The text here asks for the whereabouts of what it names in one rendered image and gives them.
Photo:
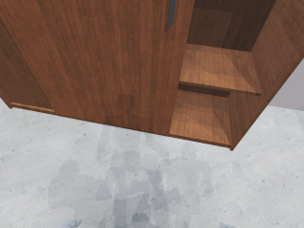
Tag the wardrobe door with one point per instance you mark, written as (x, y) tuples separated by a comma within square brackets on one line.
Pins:
[(107, 61), (16, 78)]

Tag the left robot hand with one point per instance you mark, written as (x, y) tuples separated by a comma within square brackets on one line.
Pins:
[(71, 223)]

